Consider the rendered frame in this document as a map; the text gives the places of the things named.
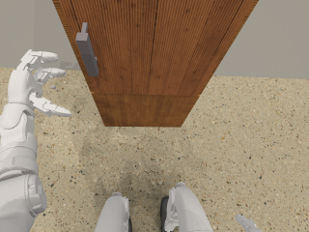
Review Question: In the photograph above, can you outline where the cupboard door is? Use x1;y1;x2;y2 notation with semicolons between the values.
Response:
58;0;255;97

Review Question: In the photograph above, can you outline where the robot left upper arm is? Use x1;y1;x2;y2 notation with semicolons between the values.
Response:
0;174;47;232

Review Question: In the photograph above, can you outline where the robot left hand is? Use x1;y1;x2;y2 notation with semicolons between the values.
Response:
8;49;72;117

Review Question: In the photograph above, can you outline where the robot right shin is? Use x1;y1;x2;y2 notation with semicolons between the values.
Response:
164;182;185;232

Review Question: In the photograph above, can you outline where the handle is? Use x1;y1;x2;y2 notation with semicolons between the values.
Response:
75;22;98;76

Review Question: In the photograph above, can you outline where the robot left thigh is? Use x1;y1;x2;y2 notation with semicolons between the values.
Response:
94;195;129;232

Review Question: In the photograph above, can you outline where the robot right hand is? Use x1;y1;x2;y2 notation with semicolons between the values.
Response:
236;215;263;232

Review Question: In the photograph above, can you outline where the left robot forearm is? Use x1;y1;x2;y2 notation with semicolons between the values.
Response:
0;102;39;182

